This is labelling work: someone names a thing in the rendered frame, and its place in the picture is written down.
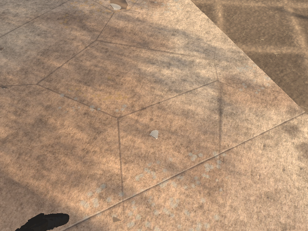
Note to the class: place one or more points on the robot left hand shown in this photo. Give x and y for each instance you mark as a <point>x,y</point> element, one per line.
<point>42,222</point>

